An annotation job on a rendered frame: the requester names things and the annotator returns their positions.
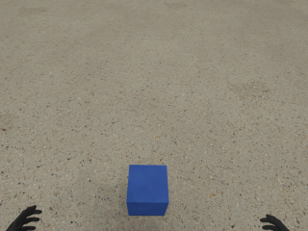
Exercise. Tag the carton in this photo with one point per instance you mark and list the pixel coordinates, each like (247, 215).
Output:
(147, 190)

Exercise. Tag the left robot hand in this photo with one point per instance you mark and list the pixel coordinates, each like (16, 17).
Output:
(22, 219)

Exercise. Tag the right robot hand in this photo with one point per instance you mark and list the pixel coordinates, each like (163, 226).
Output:
(277, 224)

